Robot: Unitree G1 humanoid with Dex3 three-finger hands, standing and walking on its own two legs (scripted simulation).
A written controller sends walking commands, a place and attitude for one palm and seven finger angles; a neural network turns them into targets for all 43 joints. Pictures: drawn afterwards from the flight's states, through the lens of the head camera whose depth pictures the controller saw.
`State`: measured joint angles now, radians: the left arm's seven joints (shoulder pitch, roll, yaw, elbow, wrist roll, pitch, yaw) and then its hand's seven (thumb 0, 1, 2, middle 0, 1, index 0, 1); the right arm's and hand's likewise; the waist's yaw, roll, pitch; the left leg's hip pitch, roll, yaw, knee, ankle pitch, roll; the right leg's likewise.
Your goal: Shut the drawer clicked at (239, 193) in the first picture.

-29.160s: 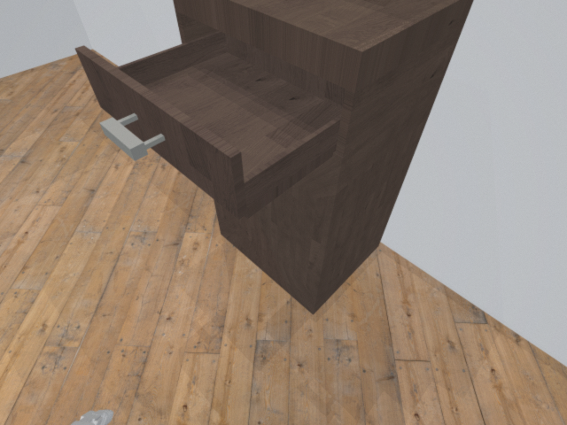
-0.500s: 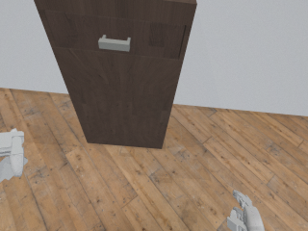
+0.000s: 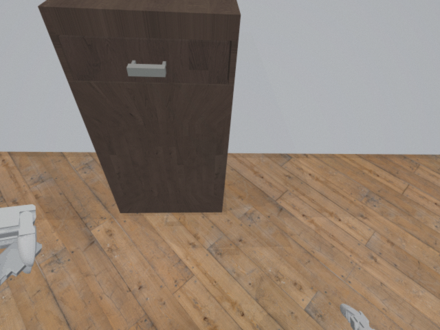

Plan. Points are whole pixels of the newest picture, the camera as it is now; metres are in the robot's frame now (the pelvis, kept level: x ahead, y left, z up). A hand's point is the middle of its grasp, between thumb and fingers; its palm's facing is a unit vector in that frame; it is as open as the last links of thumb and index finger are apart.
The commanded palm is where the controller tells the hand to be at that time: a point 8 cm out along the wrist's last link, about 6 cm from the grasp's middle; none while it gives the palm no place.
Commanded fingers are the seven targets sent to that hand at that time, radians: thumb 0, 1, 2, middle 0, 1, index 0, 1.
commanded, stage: stop stepping back and stand still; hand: left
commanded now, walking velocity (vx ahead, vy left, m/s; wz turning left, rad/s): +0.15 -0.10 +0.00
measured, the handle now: (148, 66) +0.82 +0.27 +0.08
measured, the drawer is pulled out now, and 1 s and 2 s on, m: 0.00 0.00 0.00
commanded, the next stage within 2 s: let the arm hang, fingers relaxed in 0.42 s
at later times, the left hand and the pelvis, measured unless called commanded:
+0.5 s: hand (21, 269) +0.16 +0.25 +0.16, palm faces +0.42 -0.80 -0.42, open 3.3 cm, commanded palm none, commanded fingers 0.00 0.90 0.90 -1.40 -1.60 -1.40 -1.60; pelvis -0.03 +0.00 +0.00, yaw +1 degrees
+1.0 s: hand out of the picture -0.10 +0.20 -0.17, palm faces +0.08 -0.97 -0.23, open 4.3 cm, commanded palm none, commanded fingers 0.00 0.90 0.90 -0.40 -0.52 -0.40 -0.52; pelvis -0.03 +0.00 +0.01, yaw +3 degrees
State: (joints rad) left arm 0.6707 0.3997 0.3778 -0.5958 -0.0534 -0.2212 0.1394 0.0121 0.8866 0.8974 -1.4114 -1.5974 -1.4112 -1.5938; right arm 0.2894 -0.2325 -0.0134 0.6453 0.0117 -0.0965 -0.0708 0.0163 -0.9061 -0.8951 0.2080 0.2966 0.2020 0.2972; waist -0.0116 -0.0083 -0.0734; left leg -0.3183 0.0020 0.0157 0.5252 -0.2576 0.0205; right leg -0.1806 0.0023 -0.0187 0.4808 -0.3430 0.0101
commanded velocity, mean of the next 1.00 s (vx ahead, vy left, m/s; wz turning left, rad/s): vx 0.04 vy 0.00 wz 0.00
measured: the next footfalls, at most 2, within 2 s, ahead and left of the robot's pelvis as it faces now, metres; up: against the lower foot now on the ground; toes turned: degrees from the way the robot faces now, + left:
none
